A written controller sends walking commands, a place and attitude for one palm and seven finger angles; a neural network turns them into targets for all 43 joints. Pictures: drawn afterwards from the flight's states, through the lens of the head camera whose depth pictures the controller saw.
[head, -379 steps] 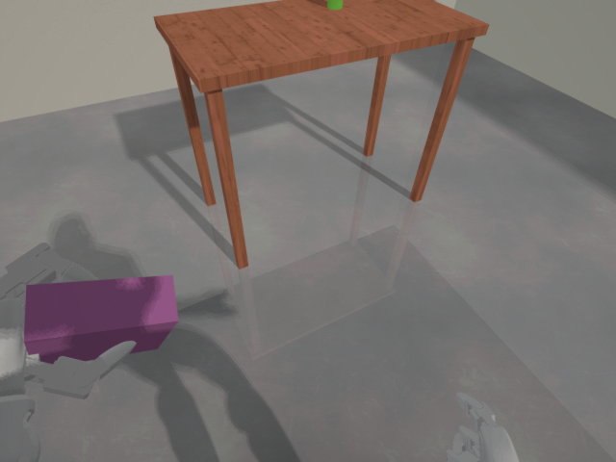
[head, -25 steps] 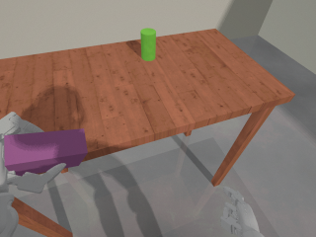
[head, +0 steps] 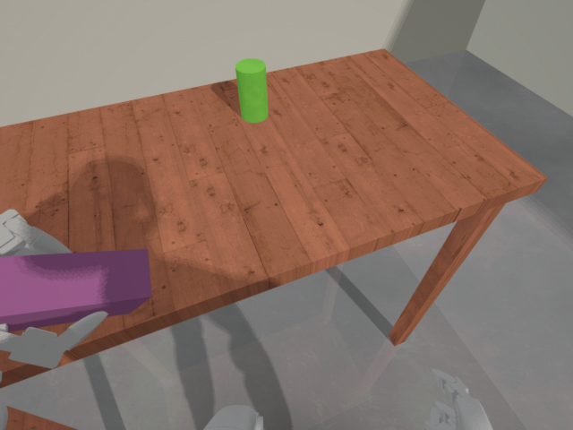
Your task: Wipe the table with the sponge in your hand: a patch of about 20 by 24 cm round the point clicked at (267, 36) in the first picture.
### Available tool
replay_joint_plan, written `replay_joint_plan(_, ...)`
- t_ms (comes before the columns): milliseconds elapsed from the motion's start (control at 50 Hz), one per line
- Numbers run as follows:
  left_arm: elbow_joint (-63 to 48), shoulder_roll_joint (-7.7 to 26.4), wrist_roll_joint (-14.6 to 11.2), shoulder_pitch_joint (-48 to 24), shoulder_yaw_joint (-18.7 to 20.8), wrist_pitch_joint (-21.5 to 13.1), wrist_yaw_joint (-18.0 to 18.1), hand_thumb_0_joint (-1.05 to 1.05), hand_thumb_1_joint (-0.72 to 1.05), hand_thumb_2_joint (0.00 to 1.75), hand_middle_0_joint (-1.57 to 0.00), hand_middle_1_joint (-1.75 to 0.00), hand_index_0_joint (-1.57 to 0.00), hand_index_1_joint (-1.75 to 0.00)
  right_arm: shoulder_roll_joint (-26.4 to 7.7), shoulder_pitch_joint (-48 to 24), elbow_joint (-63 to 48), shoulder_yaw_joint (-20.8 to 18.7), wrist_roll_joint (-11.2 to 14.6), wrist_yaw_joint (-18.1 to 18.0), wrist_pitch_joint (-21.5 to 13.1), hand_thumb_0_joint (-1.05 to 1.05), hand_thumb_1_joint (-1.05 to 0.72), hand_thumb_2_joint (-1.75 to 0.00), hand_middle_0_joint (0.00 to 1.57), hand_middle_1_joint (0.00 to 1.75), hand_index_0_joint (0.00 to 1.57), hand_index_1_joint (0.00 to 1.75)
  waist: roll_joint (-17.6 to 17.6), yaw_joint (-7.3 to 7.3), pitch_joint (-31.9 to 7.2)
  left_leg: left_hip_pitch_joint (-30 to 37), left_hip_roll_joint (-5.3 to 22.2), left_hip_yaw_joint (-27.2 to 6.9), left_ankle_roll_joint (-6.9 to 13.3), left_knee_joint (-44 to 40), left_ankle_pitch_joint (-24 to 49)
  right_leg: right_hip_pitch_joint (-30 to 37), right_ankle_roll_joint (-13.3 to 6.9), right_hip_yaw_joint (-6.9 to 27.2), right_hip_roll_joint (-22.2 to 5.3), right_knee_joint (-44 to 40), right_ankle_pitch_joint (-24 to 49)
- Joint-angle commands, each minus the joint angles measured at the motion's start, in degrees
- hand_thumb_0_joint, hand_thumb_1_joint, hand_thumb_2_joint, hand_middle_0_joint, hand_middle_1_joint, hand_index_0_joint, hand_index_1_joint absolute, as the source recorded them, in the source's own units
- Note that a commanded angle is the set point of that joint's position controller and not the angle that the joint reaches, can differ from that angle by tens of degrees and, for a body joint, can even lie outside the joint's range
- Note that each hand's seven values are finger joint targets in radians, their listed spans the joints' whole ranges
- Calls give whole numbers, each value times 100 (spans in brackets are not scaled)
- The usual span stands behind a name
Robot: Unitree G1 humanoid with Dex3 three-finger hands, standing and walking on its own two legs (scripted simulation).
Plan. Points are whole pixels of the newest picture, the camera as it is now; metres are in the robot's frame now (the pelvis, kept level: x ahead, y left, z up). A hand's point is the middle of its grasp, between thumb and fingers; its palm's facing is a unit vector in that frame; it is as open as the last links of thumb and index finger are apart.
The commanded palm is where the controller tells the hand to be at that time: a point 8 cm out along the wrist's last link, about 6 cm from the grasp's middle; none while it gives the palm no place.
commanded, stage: shuffle to correct the standing spot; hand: left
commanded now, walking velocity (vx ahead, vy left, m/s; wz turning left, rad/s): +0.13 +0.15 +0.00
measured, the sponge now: (96, 288) +0.23 +0.20 +0.16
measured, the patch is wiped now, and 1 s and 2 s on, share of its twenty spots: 0.00 0.00 0.00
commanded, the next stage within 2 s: come to a stop and stand still in 0.06 s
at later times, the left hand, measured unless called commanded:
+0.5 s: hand (26, 230) +0.28 +0.29 +0.19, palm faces +0.36 -0.84 -0.40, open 9.3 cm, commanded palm +0.22 +0.33 +0.19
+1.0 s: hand (8, 281) +0.24 +0.31 +0.15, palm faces +0.20 -0.88 -0.42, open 9.3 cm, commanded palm +0.18 +0.36 +0.19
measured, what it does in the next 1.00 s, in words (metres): steps on the spot: left foot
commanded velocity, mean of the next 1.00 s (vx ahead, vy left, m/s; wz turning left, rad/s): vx -0.03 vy -0.02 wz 0.00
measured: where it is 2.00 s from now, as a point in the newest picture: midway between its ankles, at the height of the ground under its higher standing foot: outside the picture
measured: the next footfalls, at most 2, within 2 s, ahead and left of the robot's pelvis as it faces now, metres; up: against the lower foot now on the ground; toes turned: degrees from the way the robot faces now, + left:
left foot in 0.22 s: +0.13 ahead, +0.20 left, +0.00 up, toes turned +4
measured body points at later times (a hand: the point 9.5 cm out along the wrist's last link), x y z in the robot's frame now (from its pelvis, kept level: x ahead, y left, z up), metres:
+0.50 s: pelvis +0.06 +0.05 +0.02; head +0.10 +0.06 +0.46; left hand +0.25 +0.33 +0.21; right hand +0.26 -0.14 -0.06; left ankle +0.09 +0.20 -0.72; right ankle +0.03 -0.07 -0.72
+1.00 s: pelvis +0.01 +0.09 +0.01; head +0.06 +0.12 +0.46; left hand +0.22 +0.35 +0.17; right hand +0.17 -0.17 -0.05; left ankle +0.09 +0.20 -0.72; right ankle +0.03 -0.07 -0.72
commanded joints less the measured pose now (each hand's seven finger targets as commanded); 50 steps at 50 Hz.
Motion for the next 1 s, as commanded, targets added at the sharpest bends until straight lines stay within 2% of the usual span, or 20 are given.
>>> replay_joint_plan(0, -1264, 1035, 23, -681, 659, -417, 247, 0, 10, 130, -120, -160, -120, -160, -487, -722, -828, -206, 16, -102, -364, 0, -90, -90, 20, 30, 20, 30, -269, 78, -700, -421, 590, -219, -6, -668, 528, 364, -606, 1907, -1948, -1799, 1235)
replay_joint_plan(60, -1005, 935, 34, -727, 600, -319, 268, 0, 10, 130, -120, -160, -120, -160, -355, -653, -847, -183, 4, -149, -491, 0, -90, -90, 20, 30, 20, 30, -847, 147, -699, 713, 324, 552, 23, -2191, 1018, 151, -296, 1134, -1600, -1612, 1504)
replay_joint_plan(140, -1107, 907, 8, -772, 578, -248, 322, 0, 10, 130, -120, -160, -120, -160, -341, -758, -976, -241, -8, -245, -636, 0, -90, -90, 20, 30, 20, 30, -858, 206, -647, 1706, 23, 882, 81, -3689, 1204, 241, -17, 1005, -1370, -1038, 962)
replay_joint_plan(200, -1121, 822, -75, -800, 597, -207, 310, 0, 10, 130, -120, -160, -120, -160, -531, -810, -1088, -267, 65, -311, -688, 0, -90, -90, 20, 30, 20, 30, 168, 179, -827, 2387, 900, -627, 420, -4459, 2717, -256, 505, 494, -385, 249, 757)
replay_joint_plan(220, -1265, 803, -83, -937, 568, -230, 277, 0, 10, 130, -120, -160, -120, -160, -614, -740, -1132, -285, 91, -306, -689, 0, -90, -90, 20, 30, 20, 30, 429, 212, -998, 2416, 1248, -1140, 548, -4779, 3432, -316, 566, 457, -151, 638, -209)
replay_joint_plan(240, -1035, 823, -32, -829, 641, -156, 257, 0, 10, 130, -120, -160, -120, -160, -447, -749, -1076, -233, 52, -293, -711, 0, -90, -90, 20, 30, 20, 30, 966, 199, -941, 2305, 1236, -1100, 647, -4795, 4352, -296, 592, 497, 20, 633, -534)
replay_joint_plan(260, -1222, 910, 7, -1000, 630, -105, 224, 0, 10, 130, -120, -160, -120, -160, -403, -791, -1047, -180, -13, -249, -741, 0, -90, -90, 20, 30, 20, 30, 1387, 197, -925, 2158, 1240, -984, 583, -4897, 4539, -90, 559, 537, -31, 421, -657)
replay_joint_plan(300, -1627, 941, 86, -947, 605, -88, 218, 0, 10, 130, -120, -160, -120, -160, -342, -895, -1064, -122, -23, -185, -856, 0, -90, -90, 20, 30, 20, 30, 1331, 249, -1190, 2281, 1010, -389, 314, -4622, 4352, 353, 486, 586, 0, -443, 127)
replay_joint_plan(360, -1765, 786, 3, -523, 496, 56, 182, 0, 10, 130, -120, -160, -120, -160, -390, -762, -1138, -137, 16, -159, -834, 0, -90, -90, 20, 30, 20, 30, 188, 196, -1434, 2019, 589, 16, -28, -4359, 4006, 1149, 463, 644, 51, -1183, 2186)
replay_joint_plan(400, -1652, 807, -42, -200, 552, 186, 176, 0, 10, 130, -120, -160, -120, -160, -358, -812, -1107, -104, 9, -181, -763, 0, -90, -90, 20, 30, 20, 30, 196, 188, -1639, 2220, 482, 196, -96, -4346, 4257, 1216, 486, 650, 29, -1169, 2710)
replay_joint_plan(440, -1703, 840, -75, -259, 574, 247, 176, 0, 10, 130, -120, -160, -120, -160, -333, -810, -1112, -90, -20, -220, -658, 0, -90, -90, 20, 30, 20, 30, 579, 205, -1727, 2306, 523, 250, -94, -4372, 4318, 1189, 501, 674, -24, -1287, 2737)
replay_joint_plan(660, -1359, 799, -89, -687, 309, 491, 248, 0, 10, 130, -120, -160, -120, -160, -368, -923, -1094, -75, -15, -424, -443, 0, -90, -90, 20, 30, 20, 30, 67, 170, -1194, 2154, 188, 400, -137, -4701, 2523, 980, 517, 732, -119, -2037, 2221)
replay_joint_plan(680, -2138, 5394, 804, -6222, 3606, -174, 109, 0, 10, 130, -120, -160, -120, -160, -683, 11, -1012, -391, -264, -439, -681, 0, -90, -90, 20, 30, 20, 30, -1480, 460, -141, 1159, 385, 469, -4, -3758, 2513, -24, 697, 1269, -781, -2448, 3186)
replay_joint_plan(700, 849, 2819, 300, -4385, 1801, 167, 33, 0, 10, 130, -120, -160, -120, -160, -340, -562, -599, -230, 188, -423, -524, 0, -90, -90, 20, 30, 20, 30, -580, 203, -322, 1893, 383, 347, -32, -4106, 2605, -270, 162, 978, -1062, -1825, 2028)
replay_joint_plan(720, 748, 1692, 264, -3085, 858, 144, -101, 0, 10, 130, -120, -160, -120, -160, -639, -465, -941, -444, 29, -298, -565, 0, -90, -90, 20, 30, 20, 30, 121, 355, -660, 2197, 458, 329, -58, -4320, 2316, 116, 76, 1365, -723, -1605, 2286)
replay_joint_plan(760, 94, 883, 100, -1630, 224, 16, -233, 0, 10, 130, -120, -160, -120, -160, -605, -438, -1218, -403, 138, -75, -696, 0, -90, -90, 20, 30, 20, 30, 232, 379, -1208, 2365, 369, 540, 35, -4393, 2481, 577, 453, 1183, -538, -1365, 2291)
replay_joint_plan(800, -664, 428, 22, -498, -128, 12, -250, 0, 10, 130, -120, -160, -120, -160, -459, -659, -1327, -335, 204, 102, -801, 0, -90, -90, 20, 30, 20, 30, 318, 430, -1485, 2324, 478, 478, 78, -4525, 2214, 829, 494, 872, -380, -1202, 1605)
replay_joint_plan(880, -1420, 1127, 121, -375, 563, -137, -144, 0, 10, 130, -120, -160, -120, -160, -545, -694, -1485, -263, 72, -9, -879, 0, -90, -90, 20, 30, 20, 30, -146, 319, -612, 1467, 347, 301, -44, -4824, 414, 356, 321, 885, -319, -1700, -178)
replay_joint_plan(900, -1443, 1528, 137, -286, 1016, -176, -31, 0, 10, 130, -120, -160, -120, -160, -561, -736, -1411, -237, 89, -62, -873, 0, -90, -90, 20, 30, 20, 30, 15, 346, -642, 1526, 415, 255, -48, -4956, 249, 281, 347, 745, -210, -1607, -411)
replay_joint_plan(980, -1517, 1267, 141, -837, 959, -413, 53, 0, 10, 130, -120, -160, -120, -160, -518, -550, -1426, -248, 59, -202, -923, 0, -90, -90, 20, 30, 20, 30, 999, 257, -598, 988, 613, -138, 93, -5503, -536, 841, 303, 661, -62, -1172, -191)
